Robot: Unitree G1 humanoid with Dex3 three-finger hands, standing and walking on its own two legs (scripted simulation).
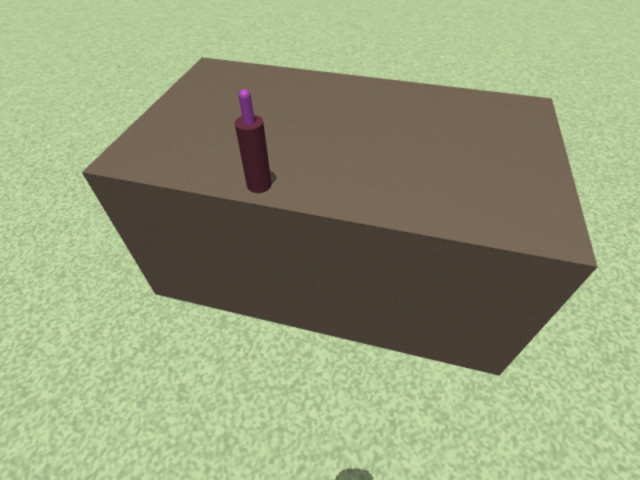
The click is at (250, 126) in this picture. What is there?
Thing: necked bottle
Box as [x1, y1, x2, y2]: [235, 89, 270, 192]
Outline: 243,89 239,92 239,101 242,115 235,120 235,127 247,187 249,190 253,192 262,192 268,189 270,186 270,176 262,119 259,116 254,115 252,113 250,94 247,90
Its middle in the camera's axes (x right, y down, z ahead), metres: -0.16 -0.22 +0.89
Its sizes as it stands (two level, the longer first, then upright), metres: 0.063 0.063 0.260
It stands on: a support 0.60 m high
